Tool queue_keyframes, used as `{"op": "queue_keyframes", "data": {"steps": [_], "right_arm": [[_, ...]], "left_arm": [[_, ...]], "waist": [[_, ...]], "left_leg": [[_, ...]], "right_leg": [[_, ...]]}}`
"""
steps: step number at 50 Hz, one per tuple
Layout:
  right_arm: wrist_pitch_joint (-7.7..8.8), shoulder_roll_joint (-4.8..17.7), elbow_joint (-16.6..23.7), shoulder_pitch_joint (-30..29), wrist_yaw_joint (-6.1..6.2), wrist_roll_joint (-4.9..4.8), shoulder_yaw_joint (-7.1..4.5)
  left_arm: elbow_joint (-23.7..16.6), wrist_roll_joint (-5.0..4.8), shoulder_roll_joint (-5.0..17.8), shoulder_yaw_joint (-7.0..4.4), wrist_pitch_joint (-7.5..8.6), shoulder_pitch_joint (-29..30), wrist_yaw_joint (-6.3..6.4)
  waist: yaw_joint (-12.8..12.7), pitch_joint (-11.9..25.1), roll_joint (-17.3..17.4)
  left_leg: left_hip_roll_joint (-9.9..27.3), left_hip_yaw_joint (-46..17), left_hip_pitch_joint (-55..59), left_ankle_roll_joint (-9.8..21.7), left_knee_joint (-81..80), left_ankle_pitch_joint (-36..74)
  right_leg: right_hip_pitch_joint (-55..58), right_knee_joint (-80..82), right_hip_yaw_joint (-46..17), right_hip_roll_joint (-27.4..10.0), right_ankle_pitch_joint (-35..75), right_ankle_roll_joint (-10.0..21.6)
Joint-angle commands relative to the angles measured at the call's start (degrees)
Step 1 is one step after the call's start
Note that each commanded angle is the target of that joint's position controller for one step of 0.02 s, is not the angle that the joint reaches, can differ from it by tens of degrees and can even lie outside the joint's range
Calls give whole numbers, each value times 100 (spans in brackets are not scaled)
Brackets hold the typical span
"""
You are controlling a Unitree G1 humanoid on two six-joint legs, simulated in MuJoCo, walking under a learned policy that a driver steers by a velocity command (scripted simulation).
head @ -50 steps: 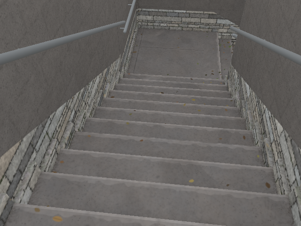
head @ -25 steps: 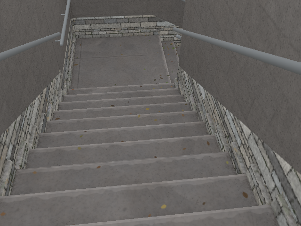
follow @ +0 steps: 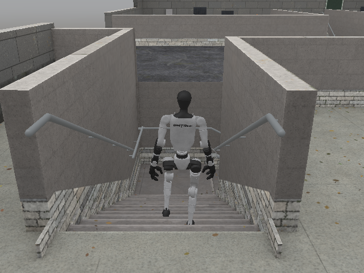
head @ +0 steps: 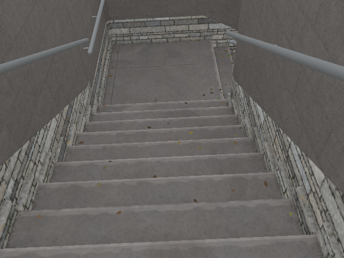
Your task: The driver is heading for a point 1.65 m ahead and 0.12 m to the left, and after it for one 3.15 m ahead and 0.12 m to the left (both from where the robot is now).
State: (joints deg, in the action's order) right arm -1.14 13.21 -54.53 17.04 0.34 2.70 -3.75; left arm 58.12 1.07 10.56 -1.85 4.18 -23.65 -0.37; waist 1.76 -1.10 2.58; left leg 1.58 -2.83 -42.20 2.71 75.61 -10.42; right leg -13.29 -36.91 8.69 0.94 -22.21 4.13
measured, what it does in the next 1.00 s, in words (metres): goes down, turning left: left foot 0.15 m lower, then right foot 0.15 m lower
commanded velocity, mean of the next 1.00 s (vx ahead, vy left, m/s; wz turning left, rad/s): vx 0.50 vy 0.00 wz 0.26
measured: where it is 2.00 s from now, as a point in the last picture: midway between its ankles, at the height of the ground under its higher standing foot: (151, 205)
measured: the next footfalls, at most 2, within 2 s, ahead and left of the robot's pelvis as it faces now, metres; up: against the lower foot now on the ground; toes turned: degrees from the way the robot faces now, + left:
left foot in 0.34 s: +0.31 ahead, +0.11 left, -0.15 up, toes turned +16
right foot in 0.90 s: +0.63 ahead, -0.03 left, -0.30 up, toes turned +13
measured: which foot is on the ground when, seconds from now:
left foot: up 0.00-0.32, down 0.34-0.92, up 0.94-1.00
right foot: down 0.00-0.36, up 0.38-0.88, down 0.90-1.00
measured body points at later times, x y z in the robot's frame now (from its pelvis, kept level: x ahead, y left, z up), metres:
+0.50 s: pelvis +0.25 +0.05 -0.15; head +0.27 +0.06 +0.30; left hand +0.17 +0.28 -0.30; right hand +0.38 -0.17 -0.29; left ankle +0.27 +0.10 -0.87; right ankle +0.22 -0.10 -0.69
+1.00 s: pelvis +0.53 +0.03 -0.29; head +0.54 +0.01 +0.15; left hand +0.56 +0.29 -0.42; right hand +0.54 -0.22 -0.45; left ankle +0.35 +0.12 -0.76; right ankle +0.60 -0.04 -1.02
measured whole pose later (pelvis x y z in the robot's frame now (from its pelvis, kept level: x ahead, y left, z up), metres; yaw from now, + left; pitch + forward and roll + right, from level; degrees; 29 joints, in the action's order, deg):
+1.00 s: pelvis +0.53 +0.03 -0.29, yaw +16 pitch +0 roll +1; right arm 1.8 13.3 -59.1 25.0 2.9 0.6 -2.4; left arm 54.3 0.1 10.8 -2.8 2.6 -12.2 -1.8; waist 3.6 0.2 2.1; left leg -4.0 -2.5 -27.9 6.6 107.4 -43.7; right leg -20.6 -34.7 2.7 0.3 -13.4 3.4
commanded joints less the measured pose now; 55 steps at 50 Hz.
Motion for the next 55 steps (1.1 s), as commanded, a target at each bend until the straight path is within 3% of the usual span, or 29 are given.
{"op": "queue_keyframes", "data": {"steps": [1, 3, 5, 9, 14, 16, 17, 18, 19, 20, 22, 24, 26, 27, 29, 31, 33, 39, 43, 45, 46, 47, 48, 49, 50, 52, 53, 54, 55], "right_arm": [[-92, 91, -38, 665, -73, 27, -72], [-38, 188, 223, -182, -142, -16, -135], [23, 149, 347, -747, -165, -19, -118], [192, -5, 559, -1635, -346, -42, 16], [245, 58, 791, -2165, -310, -100, 110], [269, 226, 361, -969, -186, -82, 25], [313, 350, -65, 207, -150, -82, -48], [337, 772, -337, 737, -158, -34, -203], [341, 1177, -369, 1333, -208, -115, -252], [258, 1250, -391, 1812, -190, -384, -296], [137, 867, -283, 1082, 41, -168, -144], [304, 374, -206, 348, -7, -104, 50], [419, 411, -146, 43, -16, -256, 105], [455, 647, -244, 173, 11, -240, 37], [484, 807, -232, 270, -30, -169, -35], [550, 353, -389, 586, 11, -313, 55], [548, 237, -331, 540, 81, -344, 115], [431, 479, -274, 1184, 177, -67, 114], [325, 627, -309, 1343, 324, 91, 96], [306, 622, -418, 1452, 311, -6, 118], [332, 506, -502, 1686, 255, -68, 79], [397, 104, -506, 2241, 235, -286, 86], [448, 486, -143, 1823, 292, -442, 74], [428, 520, 131, 672, 302, -310, 59], [352, 563, 142, 64, 240, -139, 23], [158, 353, 48, 167, 145, -42, 28], [124, 293, 23, 195, 85, -29, 14], [105, 159, -107, 333, 50, -25, 40], [124, 226, 129, -52, -26, -15, 37]], "left_arm": [[-211, -11, 841, -156, 161, -263, 61], [-168, -68, 400, -55, 166, -303, 81], [-106, 11, 488, -54, 203, -681, 126], [-187, 12, 535, 21, 233, -449, 209], [196, 170, 692, -15, -30, -1238, 369], [304, 170, 801, -23, -161, -1348, 409], [317, 127, 823, -29, -198, -1187, 429], [297, 90, 660, -49, -174, -1170, 364], [84, -119, 349, 25, -137, -1705, 294], [-311, -288, 702, -1, -96, -1089, 300], [-726, 3, 871, -52, -63, 323, 317], [-511, 218, 727, -113, -208, 81, 271], [-544, 190, 381, -66, -373, 215, 127], [-528, 271, 262, -38, -423, 155, 89], [-206, 192, 389, -121, -425, -498, 67], [-570, 116, 729, -282, -313, 495, 32], [-723, 201, 544, -250, -272, 1066, -77], [-1107, 136, 422, -175, -231, 2154, -128], [-1004, -78, 548, -213, -109, 1719, -133], [-269, -11, 696, -315, -97, 68, -77], [-6, 55, 1022, -396, -94, -737, -97], [86, 36, 1256, -378, -115, -1389, -166], [130, -165, 1537, -460, -184, -1872, -225], [138, -206, 1356, -400, -265, -1640, -122], [-85, -149, 780, -242, -307, -828, -31], [-126, 155, 690, -125, -171, -529, -24], [-108, 112, 494, -26, -76, -285, -14], [-100, 143, 555, -35, 4, -234, -28], [-255, -2, 606, -7, 84, 116, 22]], "waist": [[242, -148, -916], [137, -383, -552], [-145, -565, -589], [-367, -810, -296], [-1004, -1159, -578], [-556, -479, -609], [48, 66, -499], [266, 464, 501], [85, 1758, 1108], [668, 2820, 517], [492, 766, -201], [-231, -137, -802], [-582, -508, -493], [-582, -418, 45], [-732, -13, 244], [-450, -292, -26], [-323, -370, 69], [350, -770, 26], [380, -840, -2], [-230, -252, -560], [-449, 303, -1121], [-355, 1360, -2003], [-826, 2070, -1852], [-999, 1303, -1651], [-767, 258, -676], [-304, -416, -656], [-8, -690, -400], [61, -527, -774], [289, -732, -561]], "left_leg": [[96, -253, -68, 69, -387, 1186], [216, -577, -789, 224, -1235, 2216], [95, -505, -1141, 301, -1628, 2670], [-140, 404, 1130, 276, -3675, 4578], [8, 884, 753, 353, -5163, 2831], [-265, 1060, 2240, 557, -5383, 1944], [-199, 886, 3736, 702, -5735, 2366], [306, 348, 5235, 954, -5431, 3804], [1594, -783, 7840, 1597, -2799, 6754], [2198, -1890, 8454, 2208, -3491, 5032], [2081, -2219, 6225, 2008, -5313, 402], [1631, -1666, 3601, 1537, -5093, 649], [999, -998, 1588, 1329, -5700, 635], [982, -993, 1328, 1399, -5653, 1333], [888, -887, 1630, 1368, -5220, 2331], [767, -1082, 2389, 1279, -4962, 538], [497, -938, 1882, 1096, -4743, -1101], [635, -1178, 2218, 1133, -3594, -968], [691, -1258, 2643, 1116, -2522, 234], [202, -504, 2561, 963, -546, 1053], [-307, -229, 1365, 799, 1431, -795], [-798, -31, -577, 516, 4029, -4525], [-755, -6, -1773, 482, 4930, -3941], [-617, 219, -2815, 415, 4576, -3106], [-305, 269, -2651, 360, 3844, -2344], [19, -104, -1641, 304, 2613, -1643], [110, -315, -1322, 232, 1441, -650], [38, -115, -996, 198, 1198, -323], [140, -82, -185, 43, -748, 542]], "right_leg": [[-357, 1169, -1492, -1884, 3517, 719], [156, 1041, -1270, -1599, 1908, 416], [470, 922, -1328, -1635, 1366, 309], [-985, 529, -399, -1258, 81, 134], [825, -1078, -393, -1553, 2399, 218], [853, -2653, -376, -1485, 4034, 330], [298, -4072, -308, -1339, 3687, 378], [-1037, -6280, 95, -664, 145, 222], [-3445, -8141, -362, -422, -3223, 21], [-4354, -8248, -867, -489, -2904, -94], [-5392, -6892, -951, -688, -1459, -158], [-4031, -5108, -1275, -928, -174, -230], [-2620, -3263, -1167, -908, 973, -458], [-2167, -3100, -948, -764, 1315, -520], [-1873, -3119, -955, -719, 2213, -432], [-2957, -1985, -1364, -875, 3465, -283], [-2393, -1007, -1234, -727, 4797, -258], [-2189, 82, -1148, -438, 4007, -340], [-1141, 1504, -1146, -607, 3052, -96], [648, 2170, -489, -261, 3235, -28], [2155, 1403, -1001, -672, 4422, 139], [4194, -885, -1928, -1798, 6107, 555], [4529, -42, -3276, -2642, 4199, 1154], [3788, 1232, -3903, -2716, 1293, 1406], [2421, 1597, -3239, -2150, 702, 1072], [270, 1527, -3109, -2028, 742, 1070], [-465, 1494, -2588, -1576, 726, 789], [-782, 1566, -2506, -1449, 1138, 797], [-1589, 1934, -2010, -1173, 1536, 705]]}}
Velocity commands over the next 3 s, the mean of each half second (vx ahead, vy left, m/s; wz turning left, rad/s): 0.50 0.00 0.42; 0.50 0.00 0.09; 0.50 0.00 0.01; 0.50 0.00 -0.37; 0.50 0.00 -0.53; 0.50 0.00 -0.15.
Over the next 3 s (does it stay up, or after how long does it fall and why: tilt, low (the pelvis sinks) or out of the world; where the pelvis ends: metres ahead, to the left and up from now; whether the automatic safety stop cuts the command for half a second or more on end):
stays up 1.55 0.21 -0.77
